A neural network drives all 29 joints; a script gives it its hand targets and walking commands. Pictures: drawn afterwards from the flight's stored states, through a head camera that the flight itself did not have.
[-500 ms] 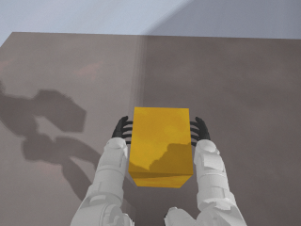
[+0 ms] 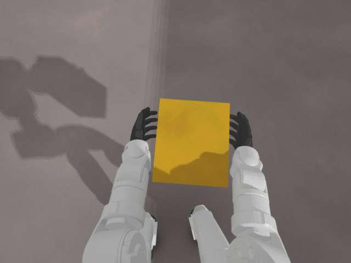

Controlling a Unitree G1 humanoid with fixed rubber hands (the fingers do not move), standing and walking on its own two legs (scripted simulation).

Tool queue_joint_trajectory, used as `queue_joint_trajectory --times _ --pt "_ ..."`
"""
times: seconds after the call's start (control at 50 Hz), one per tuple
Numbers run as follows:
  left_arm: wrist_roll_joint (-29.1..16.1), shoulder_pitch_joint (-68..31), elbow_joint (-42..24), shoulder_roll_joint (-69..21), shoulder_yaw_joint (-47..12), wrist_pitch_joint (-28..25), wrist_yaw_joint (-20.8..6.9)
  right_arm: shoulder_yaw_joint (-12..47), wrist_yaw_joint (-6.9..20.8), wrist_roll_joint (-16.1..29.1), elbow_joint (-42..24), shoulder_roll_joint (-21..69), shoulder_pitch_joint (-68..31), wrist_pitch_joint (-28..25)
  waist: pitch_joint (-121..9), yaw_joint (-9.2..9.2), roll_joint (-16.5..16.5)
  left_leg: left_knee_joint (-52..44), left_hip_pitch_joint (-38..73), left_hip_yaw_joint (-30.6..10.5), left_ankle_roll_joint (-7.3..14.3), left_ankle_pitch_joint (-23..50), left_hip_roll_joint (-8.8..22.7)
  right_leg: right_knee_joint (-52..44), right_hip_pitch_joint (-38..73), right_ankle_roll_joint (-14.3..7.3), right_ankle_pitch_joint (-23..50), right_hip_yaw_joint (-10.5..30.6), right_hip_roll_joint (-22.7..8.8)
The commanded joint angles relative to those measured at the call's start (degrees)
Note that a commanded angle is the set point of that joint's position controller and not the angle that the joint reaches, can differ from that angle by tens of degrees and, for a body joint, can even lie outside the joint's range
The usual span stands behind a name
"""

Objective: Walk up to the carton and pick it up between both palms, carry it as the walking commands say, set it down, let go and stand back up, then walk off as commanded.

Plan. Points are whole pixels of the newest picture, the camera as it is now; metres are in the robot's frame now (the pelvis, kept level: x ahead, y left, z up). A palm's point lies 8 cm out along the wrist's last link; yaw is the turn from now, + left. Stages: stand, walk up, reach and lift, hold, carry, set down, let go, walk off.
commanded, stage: set down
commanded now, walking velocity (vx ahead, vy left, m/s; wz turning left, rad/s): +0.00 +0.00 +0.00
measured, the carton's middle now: (188, 149) +0.37 -0.07 -0.14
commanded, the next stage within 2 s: none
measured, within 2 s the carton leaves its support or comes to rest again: neither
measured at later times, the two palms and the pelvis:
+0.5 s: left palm (146, 140) +0.41 +0.04 -0.16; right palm (232, 146) +0.37 -0.20 -0.15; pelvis -0.01 -0.01 -0.08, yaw +0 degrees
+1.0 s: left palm (150, 140) +0.44 +0.04 -0.23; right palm (226, 145) +0.39 -0.20 -0.23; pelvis -0.04 +0.00 -0.15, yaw +0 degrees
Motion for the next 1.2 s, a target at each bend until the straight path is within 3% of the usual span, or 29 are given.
queue_joint_trajectory --times 0.0,0.22,0.5,0.82,1.18 --pt "-4.31 -26.11 3.84 -53.59 -29.97 -3.03 -9.23 31.56 12.36 4.98 6.38 48.39 -26.30 -0.87 -41.54 -2.09 0.91 -4.04 20.01 3.29 -0.16 11.65 -3.45 -1.88 14.91 -1.36 14.87 -7.40 5.40" --pt "-5.23 -27.39 4.26 -50.11 -30.58 -5.53 -7.03 32.01 10.61 6.70 7.33 47.12 -26.15 -2.66 -46.43 -1.59 0.69 4.41 9.50 4.76 -0.78 12.41 -4.80 5.36 8.28 0.13 16.94 -7.52 6.16" --pt "-8.35 -37.06 6.56 -48.55 -29.63 -4.71 -5.23 32.33 7.99 9.06 9.08 46.28 -35.95 -2.05 -52.50 -1.77 0.46 15.70 -2.70 7.47 -1.14 5.25 -6.41 15.53 1.32 1.08 10.55 -8.56 7.03" --pt "-8.68 -50.51 10.61 -47.52 -23.71 -1.76 -4.28 26.70 9.81 8.86 13.92 44.05 -50.19 0.73 -53.84 -2.87 2.00 23.72 -8.38 8.66 -1.34 -0.86 -7.22 24.80 -10.50 0.49 3.67 -11.19 7.61" --pt "-8.77 -61.59 12.61 -44.21 -19.32 0.11 -5.17 22.62 11.77 8.24 16.38 43.07 -60.32 3.23 -56.93 -3.29 2.05 32.23 -17.13 11.17 -1.69 -1.94 -7.70 32.54 -16.99 0.52 3.15 -12.63 7.77"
